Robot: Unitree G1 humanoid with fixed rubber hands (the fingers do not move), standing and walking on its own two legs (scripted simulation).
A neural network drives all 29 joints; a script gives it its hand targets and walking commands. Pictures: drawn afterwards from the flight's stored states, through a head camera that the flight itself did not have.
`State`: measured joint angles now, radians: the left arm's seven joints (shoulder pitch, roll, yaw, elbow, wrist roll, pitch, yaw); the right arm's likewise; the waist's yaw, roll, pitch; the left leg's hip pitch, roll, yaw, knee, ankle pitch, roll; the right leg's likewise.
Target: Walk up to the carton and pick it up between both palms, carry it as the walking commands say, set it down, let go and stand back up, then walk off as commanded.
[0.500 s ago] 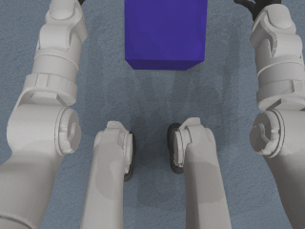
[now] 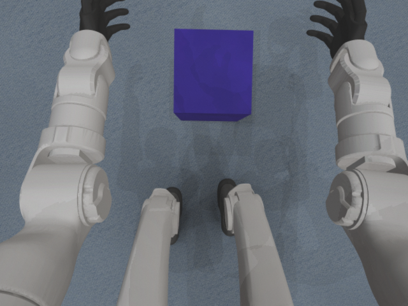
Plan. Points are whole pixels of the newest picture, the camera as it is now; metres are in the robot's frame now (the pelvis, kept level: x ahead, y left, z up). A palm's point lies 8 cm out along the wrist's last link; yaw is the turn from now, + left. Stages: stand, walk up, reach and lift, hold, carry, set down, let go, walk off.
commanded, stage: set down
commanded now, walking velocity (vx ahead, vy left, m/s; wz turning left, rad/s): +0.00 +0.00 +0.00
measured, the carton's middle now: (211, 83) +0.54 -0.04 -0.46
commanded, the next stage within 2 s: let go in 0.32 s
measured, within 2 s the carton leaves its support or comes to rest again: neither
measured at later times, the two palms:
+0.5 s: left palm (68, 31) +0.52 +0.16 -0.02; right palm (379, 39) +0.49 -0.24 -0.02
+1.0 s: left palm out of the picture +0.35 +0.21 +0.08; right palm out of the picture +0.33 -0.23 +0.08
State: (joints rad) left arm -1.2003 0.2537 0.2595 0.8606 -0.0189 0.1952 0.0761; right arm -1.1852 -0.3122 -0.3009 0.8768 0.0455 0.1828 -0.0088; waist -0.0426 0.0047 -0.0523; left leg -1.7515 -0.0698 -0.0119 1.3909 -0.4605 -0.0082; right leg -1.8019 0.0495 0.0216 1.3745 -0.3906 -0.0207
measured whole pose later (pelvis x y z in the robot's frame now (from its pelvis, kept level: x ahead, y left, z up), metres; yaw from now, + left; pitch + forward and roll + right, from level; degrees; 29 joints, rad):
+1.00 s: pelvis +0.08 +0.00 +0.17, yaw -1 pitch +20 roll +0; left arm -0.13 0.17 0.12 0.55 0.03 0.04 -0.03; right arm -0.10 -0.19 -0.12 0.55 -0.03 0.03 0.06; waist 0.00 0.00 -0.06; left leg -0.68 -0.05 -0.06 0.61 -0.29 0.01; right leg -0.72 0.05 0.03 0.60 -0.24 -0.03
